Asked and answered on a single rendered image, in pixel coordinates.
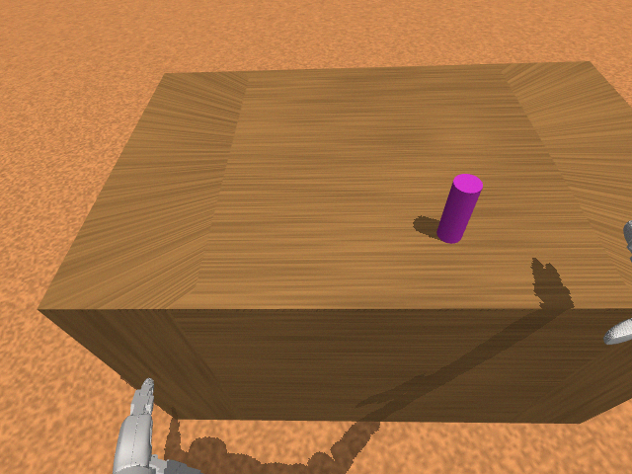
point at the can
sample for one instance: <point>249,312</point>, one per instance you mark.
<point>459,206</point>

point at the left robot hand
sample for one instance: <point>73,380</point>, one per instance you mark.
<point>134,440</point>

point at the right robot hand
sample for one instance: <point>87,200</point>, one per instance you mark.
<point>622,331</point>

